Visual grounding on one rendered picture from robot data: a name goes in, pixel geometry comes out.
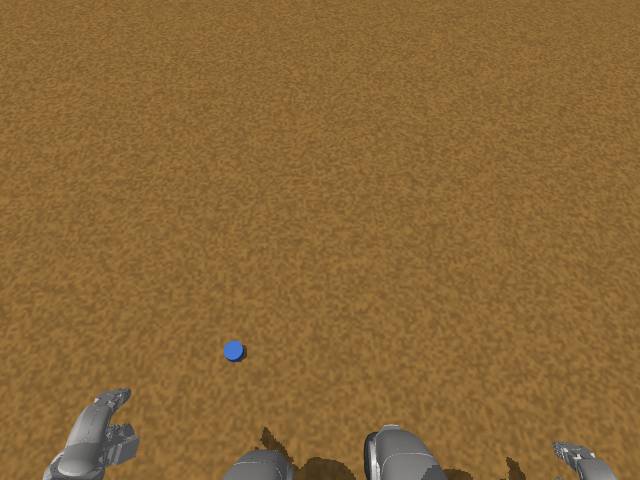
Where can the left robot hand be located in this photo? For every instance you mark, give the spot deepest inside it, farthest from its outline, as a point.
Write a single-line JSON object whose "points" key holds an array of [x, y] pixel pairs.
{"points": [[92, 426]]}

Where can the tin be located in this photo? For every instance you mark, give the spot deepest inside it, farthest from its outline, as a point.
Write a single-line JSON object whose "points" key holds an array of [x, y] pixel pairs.
{"points": [[234, 351]]}

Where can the right robot hand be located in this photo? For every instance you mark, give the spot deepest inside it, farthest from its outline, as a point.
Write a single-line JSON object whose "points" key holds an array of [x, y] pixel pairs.
{"points": [[583, 461]]}

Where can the left robot arm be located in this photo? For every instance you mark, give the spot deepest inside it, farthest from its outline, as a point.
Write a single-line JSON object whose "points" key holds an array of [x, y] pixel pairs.
{"points": [[80, 461]]}

